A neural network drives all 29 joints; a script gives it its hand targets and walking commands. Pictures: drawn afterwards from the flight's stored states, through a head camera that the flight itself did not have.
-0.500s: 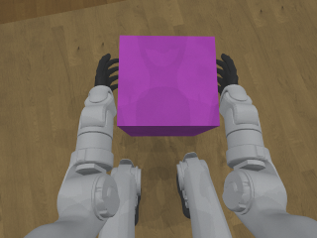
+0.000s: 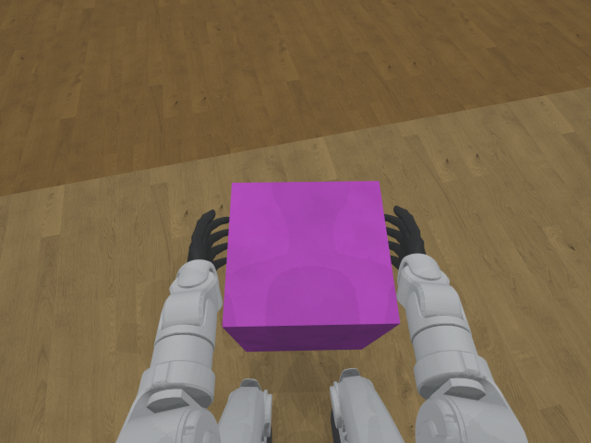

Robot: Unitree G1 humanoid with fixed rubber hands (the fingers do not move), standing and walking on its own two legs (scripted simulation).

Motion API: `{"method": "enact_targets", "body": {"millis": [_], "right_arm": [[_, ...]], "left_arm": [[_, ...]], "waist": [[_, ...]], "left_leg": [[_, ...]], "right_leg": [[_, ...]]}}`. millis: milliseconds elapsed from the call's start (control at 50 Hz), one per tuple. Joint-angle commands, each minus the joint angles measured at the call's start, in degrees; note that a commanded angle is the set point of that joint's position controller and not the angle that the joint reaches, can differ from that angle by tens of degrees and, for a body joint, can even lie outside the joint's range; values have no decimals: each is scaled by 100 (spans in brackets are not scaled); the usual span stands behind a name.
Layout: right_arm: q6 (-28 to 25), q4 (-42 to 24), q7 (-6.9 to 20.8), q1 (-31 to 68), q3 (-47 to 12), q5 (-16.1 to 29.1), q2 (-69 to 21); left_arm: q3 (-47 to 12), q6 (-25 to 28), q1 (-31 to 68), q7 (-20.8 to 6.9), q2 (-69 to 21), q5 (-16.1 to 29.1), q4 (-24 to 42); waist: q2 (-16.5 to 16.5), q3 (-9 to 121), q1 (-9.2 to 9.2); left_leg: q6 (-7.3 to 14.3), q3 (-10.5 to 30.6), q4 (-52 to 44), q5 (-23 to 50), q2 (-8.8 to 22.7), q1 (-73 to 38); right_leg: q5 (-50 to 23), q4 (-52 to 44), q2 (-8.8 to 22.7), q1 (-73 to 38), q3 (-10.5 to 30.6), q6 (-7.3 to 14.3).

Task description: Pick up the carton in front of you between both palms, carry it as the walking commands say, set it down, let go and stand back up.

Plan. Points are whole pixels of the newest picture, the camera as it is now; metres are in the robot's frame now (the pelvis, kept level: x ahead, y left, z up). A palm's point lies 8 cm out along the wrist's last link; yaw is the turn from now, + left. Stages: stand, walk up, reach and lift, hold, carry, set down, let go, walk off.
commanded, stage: reach and lift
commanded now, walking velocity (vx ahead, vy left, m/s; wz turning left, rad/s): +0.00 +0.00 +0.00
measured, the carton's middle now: (304, 276) +0.38 -0.02 -0.10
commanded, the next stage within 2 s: hold in 1.62 s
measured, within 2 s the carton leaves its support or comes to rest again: neither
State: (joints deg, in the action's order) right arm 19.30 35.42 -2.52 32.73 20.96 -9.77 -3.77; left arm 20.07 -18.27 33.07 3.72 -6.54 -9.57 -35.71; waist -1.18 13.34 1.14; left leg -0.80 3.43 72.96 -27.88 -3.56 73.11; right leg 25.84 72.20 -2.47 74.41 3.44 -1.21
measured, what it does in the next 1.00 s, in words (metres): rises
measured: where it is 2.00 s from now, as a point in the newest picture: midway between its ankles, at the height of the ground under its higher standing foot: outside the picture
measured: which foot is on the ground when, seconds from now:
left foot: down 0.00-1.00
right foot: down 0.00-1.00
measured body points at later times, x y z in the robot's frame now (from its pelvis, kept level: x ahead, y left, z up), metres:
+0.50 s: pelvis +0.04 +0.00 +0.11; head +0.04 +0.00 +0.56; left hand +0.35 +0.14 +0.11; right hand +0.35 -0.16 +0.11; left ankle +0.05 +0.12 -0.61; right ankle +0.07 -0.13 -0.61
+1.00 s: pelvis +0.03 +0.00 +0.13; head +0.01 +0.00 +0.58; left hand +0.34 +0.15 +0.15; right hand +0.34 -0.16 +0.14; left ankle +0.05 +0.12 -0.61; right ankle +0.07 -0.13 -0.61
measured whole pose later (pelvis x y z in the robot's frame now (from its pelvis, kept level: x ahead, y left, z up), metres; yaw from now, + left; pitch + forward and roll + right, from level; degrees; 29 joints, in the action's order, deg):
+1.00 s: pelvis +0.03 +0.00 +0.13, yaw +0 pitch -4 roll +0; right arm 35.0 22.1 0.3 19.7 18.2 -16.6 -9.1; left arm 18.2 -34.3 19.6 -1.2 -9.9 -16.6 -22.1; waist -0.4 -1.9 0.0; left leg -0.3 4.6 28.1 -13.6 -1.6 10.2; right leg 11.9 27.6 -1.5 11.4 3.9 -0.3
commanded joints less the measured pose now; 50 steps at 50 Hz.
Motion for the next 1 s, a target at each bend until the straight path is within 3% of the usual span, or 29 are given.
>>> {"method": "enact_targets", "body": {"millis": [0, 220, 440, 520, 700, 820, 980], "right_arm": [[-89, -66, 1431, 3085, -3400, 783, -6261], [102, -412, 1422, 2000, -3703, 751, -6284], [769, -1102, 1514, 1277, -4051, 833, -6299], [1126, -1387, 1551, 1166, -4106, 862, -6207], [1447, -1048, 1677, 1612, -3326, 476, -5983], [1368, -1265, 1723, 2096, -3555, 622, -6191], [1431, -1338, 1688, 1869, -3583, 616, -6122]], "left_arm": [[-3278, 90, 3071, -1335, -6108, 671, -35], [-3588, -137, 1980, -1438, -6076, 648, 379], [-3915, -841, 1207, -1601, -6040, 731, 1048], [-3939, -1196, 1081, -1661, -5959, 779, 1324], [-3217, -1531, 1524, -1812, -5770, 401, 996], [-3421, -1436, 2018, -1847, -5910, 546, 1241], [-3406, -1486, 1787, -1819, -5775, 507, 1300]], "waist": [[178, 3470, 48], [122, 2456, -23], [138, 1292, -90], [137, 747, -109], [58, -469, -89], [93, 178, -109], [133, 231, -133]], "left_leg": [[49, -89, -1350, 1272, -552, -2230], [90, 135, -2751, 2074, -381, -3989], [93, 187, -4122, 2748, -217, -5680], [81, 176, -4574, 2674, -150, -6097], [149, 119, -5029, 1276, -73, -6014], [149, 92, -4975, 1529, -88, -6219], [131, 78, -5078, 1790, -109, -6419]], "right_leg": [[-1427, -1228, -590, -3048, -169, 51], [-2180, -2593, -448, -4702, 84, 119], [-2749, -3970, -292, -6284, 144, 121], [-2622, -4429, -255, -6705, 125, 104], [-1202, -4835, -207, -6667, 31, 188], [-1492, -4779, -209, -6975, 22, 162], [-1778, -4906, -214, -7143, 31, 118]]}}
